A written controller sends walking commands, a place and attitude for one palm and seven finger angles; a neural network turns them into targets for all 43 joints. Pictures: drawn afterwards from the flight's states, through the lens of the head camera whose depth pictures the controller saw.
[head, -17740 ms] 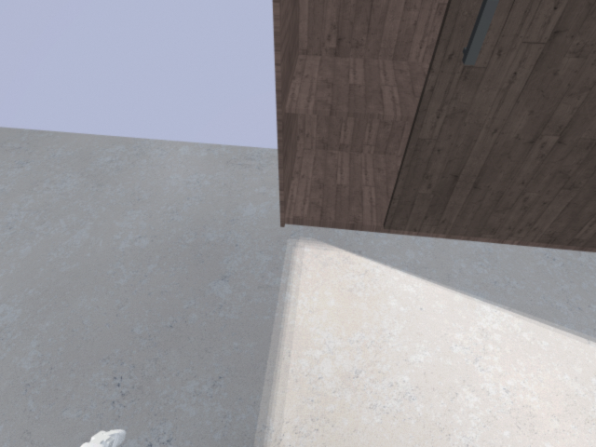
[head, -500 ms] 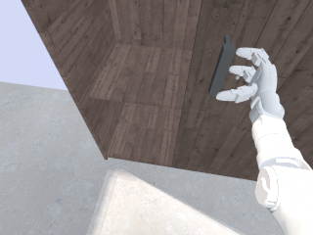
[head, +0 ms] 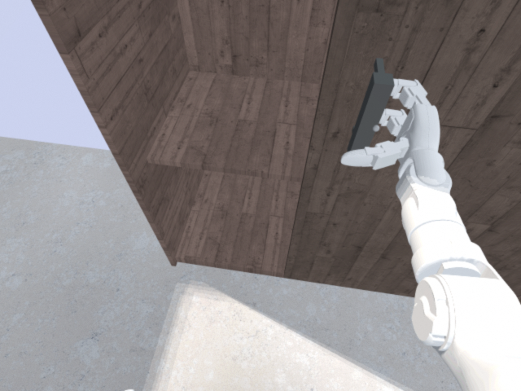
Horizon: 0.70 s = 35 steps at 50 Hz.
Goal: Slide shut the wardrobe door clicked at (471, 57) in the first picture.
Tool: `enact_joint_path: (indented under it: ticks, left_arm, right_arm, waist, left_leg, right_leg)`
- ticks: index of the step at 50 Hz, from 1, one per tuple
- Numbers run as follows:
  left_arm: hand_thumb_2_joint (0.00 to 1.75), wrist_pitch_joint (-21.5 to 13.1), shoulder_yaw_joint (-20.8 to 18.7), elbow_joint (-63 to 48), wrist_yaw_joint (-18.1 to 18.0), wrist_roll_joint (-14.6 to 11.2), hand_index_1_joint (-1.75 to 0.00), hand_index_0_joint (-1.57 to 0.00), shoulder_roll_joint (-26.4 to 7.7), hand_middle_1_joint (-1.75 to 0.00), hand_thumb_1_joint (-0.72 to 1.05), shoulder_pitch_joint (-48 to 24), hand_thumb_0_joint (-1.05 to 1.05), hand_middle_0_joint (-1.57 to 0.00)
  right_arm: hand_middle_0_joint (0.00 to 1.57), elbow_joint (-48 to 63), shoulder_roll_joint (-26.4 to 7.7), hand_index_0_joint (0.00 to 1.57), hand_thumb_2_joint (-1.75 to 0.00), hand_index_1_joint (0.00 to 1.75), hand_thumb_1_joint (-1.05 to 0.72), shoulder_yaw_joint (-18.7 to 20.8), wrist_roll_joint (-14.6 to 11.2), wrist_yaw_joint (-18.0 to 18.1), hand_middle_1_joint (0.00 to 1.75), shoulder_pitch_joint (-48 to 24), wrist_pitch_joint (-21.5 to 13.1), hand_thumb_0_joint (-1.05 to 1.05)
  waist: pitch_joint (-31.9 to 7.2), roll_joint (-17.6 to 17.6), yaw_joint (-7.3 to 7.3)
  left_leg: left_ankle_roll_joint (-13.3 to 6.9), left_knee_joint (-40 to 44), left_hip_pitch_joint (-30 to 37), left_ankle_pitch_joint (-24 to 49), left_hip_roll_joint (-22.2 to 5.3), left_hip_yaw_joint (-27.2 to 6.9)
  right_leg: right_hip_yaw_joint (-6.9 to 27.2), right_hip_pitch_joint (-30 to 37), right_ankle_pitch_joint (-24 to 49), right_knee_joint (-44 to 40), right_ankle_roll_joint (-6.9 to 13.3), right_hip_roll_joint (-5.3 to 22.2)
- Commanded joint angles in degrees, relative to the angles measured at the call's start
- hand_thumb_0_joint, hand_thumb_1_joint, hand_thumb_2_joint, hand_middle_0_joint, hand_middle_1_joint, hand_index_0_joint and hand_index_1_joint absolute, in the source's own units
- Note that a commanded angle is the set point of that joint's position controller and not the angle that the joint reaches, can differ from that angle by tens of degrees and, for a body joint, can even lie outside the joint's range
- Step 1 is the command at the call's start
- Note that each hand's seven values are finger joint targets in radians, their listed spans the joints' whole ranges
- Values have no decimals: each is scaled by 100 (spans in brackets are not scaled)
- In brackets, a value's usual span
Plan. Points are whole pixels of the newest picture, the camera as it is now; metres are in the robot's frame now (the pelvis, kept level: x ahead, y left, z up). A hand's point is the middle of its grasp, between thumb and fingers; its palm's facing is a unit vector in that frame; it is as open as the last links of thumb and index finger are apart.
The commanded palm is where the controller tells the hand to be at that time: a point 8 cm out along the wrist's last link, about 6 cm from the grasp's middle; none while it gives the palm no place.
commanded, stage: slide the fingers in behind the handle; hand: right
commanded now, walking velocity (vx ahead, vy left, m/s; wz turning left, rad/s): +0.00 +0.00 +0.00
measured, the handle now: (366, 111) +0.54 -0.07 +0.14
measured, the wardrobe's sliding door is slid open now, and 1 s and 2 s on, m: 0.44 0.44 0.44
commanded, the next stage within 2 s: grip the handle and tug to test in 0.96 s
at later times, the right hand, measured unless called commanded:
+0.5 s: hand (365, 127) +0.49 -0.07 +0.15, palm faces -0.04 +1.00 +0.01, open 14.0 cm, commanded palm +0.46 -0.12 +0.14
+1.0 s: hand (362, 128) +0.48 -0.06 +0.15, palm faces -0.04 +1.00 +0.00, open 14.0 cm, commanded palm +0.46 -0.12 +0.14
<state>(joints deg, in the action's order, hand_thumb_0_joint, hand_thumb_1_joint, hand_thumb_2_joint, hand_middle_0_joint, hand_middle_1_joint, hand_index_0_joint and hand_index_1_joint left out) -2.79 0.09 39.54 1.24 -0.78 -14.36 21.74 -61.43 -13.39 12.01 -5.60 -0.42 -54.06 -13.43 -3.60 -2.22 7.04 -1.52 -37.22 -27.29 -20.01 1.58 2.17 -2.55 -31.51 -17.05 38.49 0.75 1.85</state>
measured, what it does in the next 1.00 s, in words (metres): stands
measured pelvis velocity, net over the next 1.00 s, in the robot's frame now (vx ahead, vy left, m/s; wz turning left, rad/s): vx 0.00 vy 0.00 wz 0.00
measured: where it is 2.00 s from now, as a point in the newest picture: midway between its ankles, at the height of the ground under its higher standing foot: outside the picture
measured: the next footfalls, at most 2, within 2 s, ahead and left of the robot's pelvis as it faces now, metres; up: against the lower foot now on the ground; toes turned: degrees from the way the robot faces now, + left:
none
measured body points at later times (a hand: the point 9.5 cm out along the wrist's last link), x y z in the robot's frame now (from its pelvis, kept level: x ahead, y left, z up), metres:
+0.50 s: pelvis +0.00 +0.01 +0.00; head +0.06 +0.02 +0.45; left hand +0.04 +0.26 -0.12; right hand +0.48 -0.12 +0.15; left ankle -0.02 +0.10 -0.72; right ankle +0.02 -0.11 -0.72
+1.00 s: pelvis +0.00 +0.00 +0.00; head +0.05 +0.01 +0.45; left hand +0.03 +0.26 -0.13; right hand +0.48 -0.12 +0.15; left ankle -0.02 +0.10 -0.72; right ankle +0.02 -0.11 -0.72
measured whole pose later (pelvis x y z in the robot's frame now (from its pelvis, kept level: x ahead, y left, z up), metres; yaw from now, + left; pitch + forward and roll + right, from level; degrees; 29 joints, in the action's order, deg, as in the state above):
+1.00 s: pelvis +0.00 +0.00 +0.00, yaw +0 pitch +9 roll +1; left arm -2.2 -0.4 40.5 1.5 -0.7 -14.3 21.9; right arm -59.5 -10.1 10.2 -5.4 2.0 -52.6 -13.4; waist -4.0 -2.4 6.7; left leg -1.7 -36.3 -25.9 -19.8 1.7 2.2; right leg -2.4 -30.1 -16.7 37.4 0.6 1.8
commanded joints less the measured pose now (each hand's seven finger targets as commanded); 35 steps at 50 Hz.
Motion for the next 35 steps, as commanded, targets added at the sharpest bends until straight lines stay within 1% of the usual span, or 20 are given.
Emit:
enact_joint_path:
  ticks: [1,4,5,8,10,12,13,14,15,16,17,19,20,21,23,25,29,33,34,35]
  left_arm:
    - [90,-182,-301,-456,-52,-3,-30,-20,-798,-30,90,584,0,-20]
    - [90,-137,-293,-515,-35,-8,-30,-20,-780,-30,90,568,0,-20]
    - [90,-140,-298,-549,-23,-20,-30,-20,-761,-30,90,534,0,-20]
    - [90,-104,-314,-561,-28,-21,-30,-20,-776,-30,90,546,0,-20]
    - [90,-85,-303,-533,-40,-55,-30,-20,-767,-30,90,509,0,-20]
    - [90,-95,-307,-508,-53,-54,-30,-20,-761,-30,90,513,0,-20]
    - [90,-91,-304,-496,-65,-34,-30,-20,-781,-30,90,536,0,-20]
    - [90,-103,-308,-508,-55,-35,-30,-20,-760,-30,90,528,0,-20]
    - [90,-117,-309,-522,-47,-48,-30,-20,-721,-30,90,477,0,-20]
    - [90,-138,-297,-498,-34,-42,-30,-20,-703,-30,90,469,0,-20]
    - [90,-144,-310,-452,-36,-37,-30,-20,-734,-30,90,515,0,-20]
    - [90,-124,-308,-456,-38,-40,-30,-20,-764,-30,90,516,0,-20]
    - [90,-127,-297,-451,-37,-33,-30,-20,-746,-30,90,497,0,-20]
    - [90,-133,-306,-421,-39,-26,-30,-20,-756,-30,90,533,0,-20]
    - [90,-136,-300,-449,-37,1,-30,-20,-760,-30,90,544,0,-20]
    - [90,-147,-297,-459,-10,-6,-30,-20,-715,-30,90,508,0,-20]
    - [90,-109,-304,-497,-10,7,-30,-20,-761,-30,90,522,0,-20]
    - [90,-66,-296,-570,-15,5,-30,-20,-736,-30,90,463,0,-20]
    - [90,-61,-300,-593,-9,-21,-30,-20,-742,-30,90,447,0,-20]
    - [90,-53,-293,-608,-18,-24,-30,-20,-733,-30,90,431,0,-20]
  right_arm:
    - [30,1453,-1113,30,-30,120,50,290,-26,24,120,-2937,-454,0]
    - [30,1551,-1091,30,-30,120,50,245,23,14,120,-2663,-427,0]
    - [30,1659,-883,30,-30,120,50,89,-3,-11,120,-2642,-405,0]
    - [30,1840,-978,30,-30,120,50,200,-79,-15,120,-2437,-342,0]
    - [30,1675,-905,30,-30,120,50,104,-81,-38,120,-2514,-248,0]
    - [30,1622,-859,30,-30,120,50,72,-85,-30,120,-2632,-225,0]
    - [30,1761,-1049,30,-30,120,50,214,-79,-1,120,-2736,-268,0]
    - [30,1903,-991,30,-30,120,50,159,-47,9,120,-2775,-316,0]
    - [30,1928,-789,30,-30,120,50,23,-66,6,120,-2688,-331,0]
    - [30,1885,-600,30,-30,120,50,-113,-82,11,120,-2737,-338,0]
    - [30,1735,-699,30,-30,120,50,-23,-86,30,120,-2689,-340,0]
    - [30,1573,-789,30,-30,120,50,36,-52,54,120,-2624,-313,0]
    - [30,1507,-702,30,-30,120,50,-30,-54,70,120,-2783,-293,0]
    - [30,1501,-763,30,-30,120,50,12,-36,96,120,-2893,-302,0]
    - [30,1602,-846,30,-30,120,50,110,-28,136,120,-2866,-350,0]
    - [30,1646,-613,30,-30,120,50,-68,-11,155,120,-2936,-393,0]
    - [30,1470,-949,30,-30,120,50,268,16,206,120,-2563,-378,0]
    - [30,1707,-799,30,-30,120,50,108,41,176,120,-2564,-369,0]
    - [30,1699,-892,30,-30,120,50,194,40,174,120,-2428,-358,0]
    - [30,1712,-761,30,-30,120,50,75,-5,156,120,-2484,-345,0]
  waist:
    - [-2379,271,29]
    - [-2348,300,-30]
    - [-2318,185,-6]
    - [-2324,318,-70]
    - [-1990,392,30]
    - [-1881,404,67]
    - [-1975,247,7]
    - [-2255,173,1]
    - [-2241,-1,-9]
    - [-2144,63,63]
    - [-2075,310,58]
    - [-2023,422,48]
    - [-1950,309,89]
    - [-1977,423,121]
    - [-2153,254,15]
    - [-2196,137,70]
    - [-2258,513,-61]
    - [-2151,266,-51]
    - [-2203,363,-105]
    - [-2155,428,-42]
  left_leg:
    - [121,450,455,2290,139,-130]
    - [124,429,620,2565,140,-131]
    - [121,458,576,2571,147,-130]
    - [107,486,808,2771,146,-135]
    - [149,578,650,2611,139,-149]
    - [162,637,587,2444,127,-169]
    - [126,603,686,2476,112,-178]
    - [124,549,693,2589,125,-176]
    - [111,548,621,2573,126,-159]
    - [118,571,502,2506,137,-132]
    - [122,574,501,2443,145,-119]
    - [141,575,547,2481,130,-149]
    - [151,606,472,2355,121,-155]
    - [154,599,472,2314,123,-148]
    - [115,529,593,2463,112,-154]
    - [117,495,420,2470,131,-114]
    - [139,470,693,2665,124,-147]
    - [116,486,732,2721,110,-148]
    - [124,493,727,2690,126,-153]
    - [133,524,726,2632,129,-151]
  right_leg:
    - [228,1759,1607,-148,169,-209]
    - [179,1660,1745,-161,183,-223]
    - [163,1723,1746,-161,186,-232]
    - [162,1699,1886,-172,200,-247]
    - [117,1556,1598,-216,210,-240]
    - [112,1517,1412,-247,217,-246]
    - [130,1554,1488,-236,210,-261]
    - [150,1747,1652,-234,204,-255]
    - [144,1823,1694,-206,188,-254]
    - [162,1861,1662,-193,189,-250]
    - [188,1788,1609,-204,187,-232]
    - [155,1648,1553,-228,200,-243]
    - [152,1619,1417,-239,200,-259]
    - [171,1619,1399,-237,204,-249]
    - [186,1688,1595,-215,197,-265]
    - [197,1852,1692,-181,174,-241]
    - [147,1619,1723,-197,197,-251]
    - [118,1640,1741,-197,198,-274]
    - [116,1644,1717,-204,191,-258]
    - [123,1615,1637,-228,195,-257]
